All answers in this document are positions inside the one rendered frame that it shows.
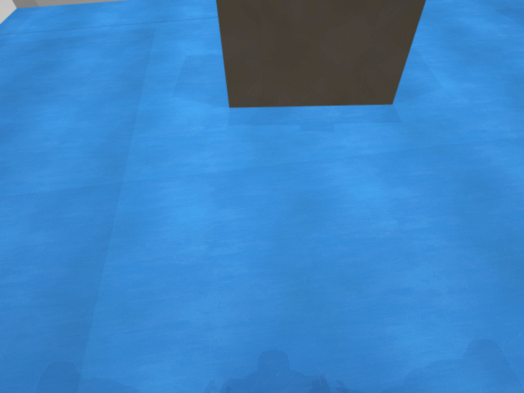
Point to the pedestal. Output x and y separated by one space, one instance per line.
315 52

